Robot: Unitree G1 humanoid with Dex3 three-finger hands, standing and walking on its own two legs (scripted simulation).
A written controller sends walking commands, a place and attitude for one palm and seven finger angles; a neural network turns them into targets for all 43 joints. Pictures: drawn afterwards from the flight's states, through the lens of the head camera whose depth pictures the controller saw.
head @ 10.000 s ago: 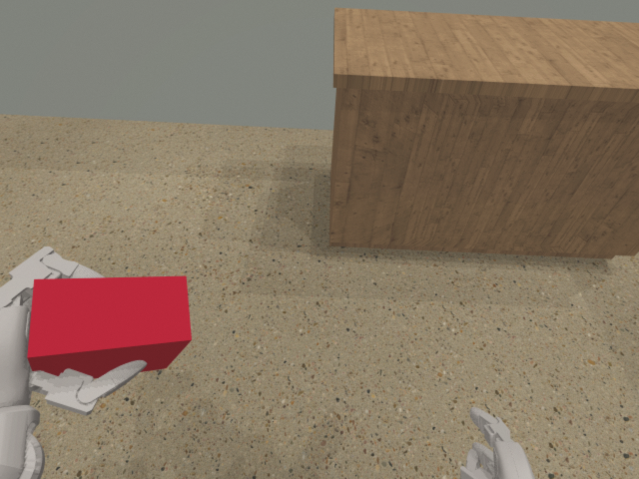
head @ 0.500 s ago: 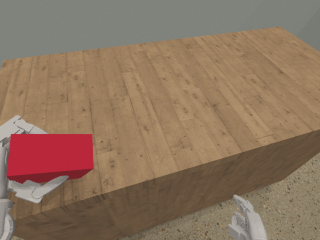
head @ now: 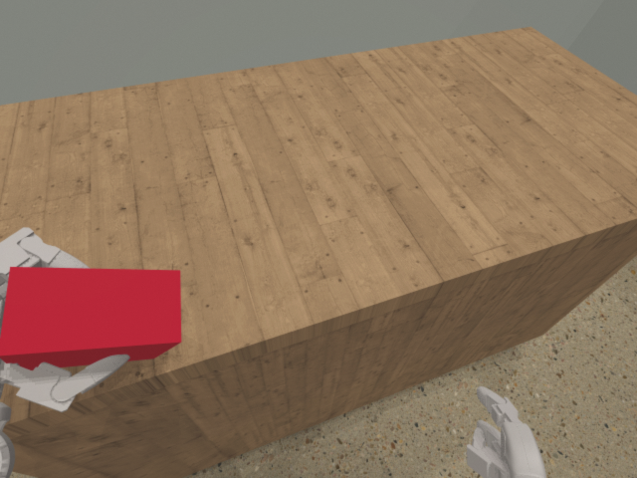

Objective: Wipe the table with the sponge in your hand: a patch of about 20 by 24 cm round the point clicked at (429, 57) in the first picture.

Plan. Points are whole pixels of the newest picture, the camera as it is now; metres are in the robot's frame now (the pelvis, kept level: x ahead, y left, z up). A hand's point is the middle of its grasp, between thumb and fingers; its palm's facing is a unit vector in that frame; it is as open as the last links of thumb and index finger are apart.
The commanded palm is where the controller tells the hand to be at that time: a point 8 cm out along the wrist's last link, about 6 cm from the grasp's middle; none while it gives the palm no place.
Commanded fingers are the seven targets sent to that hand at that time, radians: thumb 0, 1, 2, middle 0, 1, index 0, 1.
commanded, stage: come to a stop and stand still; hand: left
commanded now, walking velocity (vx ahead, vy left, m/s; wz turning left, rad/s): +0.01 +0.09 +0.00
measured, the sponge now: (120, 321) +0.23 +0.20 +0.14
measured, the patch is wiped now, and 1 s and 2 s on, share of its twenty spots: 0.00 0.00 0.00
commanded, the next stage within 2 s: look again from close up in 1.68 s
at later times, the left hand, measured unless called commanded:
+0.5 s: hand (40, 309) +0.23 +0.28 +0.15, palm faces +0.27 -0.88 -0.38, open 10.1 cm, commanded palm +0.17 +0.33 +0.18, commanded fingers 0.00 0.10 1.30 -1.20 -1.60 -1.20 -1.60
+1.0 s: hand out of the picture +0.20 +0.33 +0.15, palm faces +0.38 -0.84 -0.39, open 10.1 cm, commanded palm +0.14 +0.36 +0.18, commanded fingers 0.00 0.10 1.30 -1.20 -1.60 -1.20 -1.60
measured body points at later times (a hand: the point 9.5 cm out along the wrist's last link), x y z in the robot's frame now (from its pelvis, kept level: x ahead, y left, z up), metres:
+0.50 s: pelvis +0.01 +0.05 +0.00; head +0.03 +0.08 +0.45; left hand +0.21 +0.33 +0.17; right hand +0.18 -0.18 -0.06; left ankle +0.04 +0.15 -0.74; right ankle -0.02 -0.09 -0.74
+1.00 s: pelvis -0.02 +0.08 +0.00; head +0.01 +0.10 +0.45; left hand +0.18 +0.37 +0.18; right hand +0.17 -0.12 -0.07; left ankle +0.04 +0.15 -0.74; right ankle -0.02 -0.09 -0.74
